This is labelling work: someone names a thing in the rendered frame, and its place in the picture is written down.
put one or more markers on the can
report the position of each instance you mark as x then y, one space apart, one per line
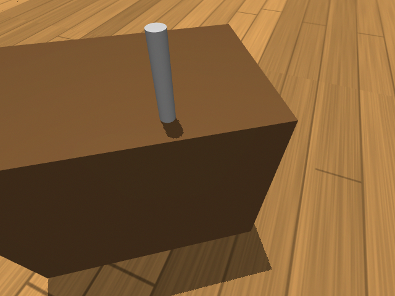
159 56

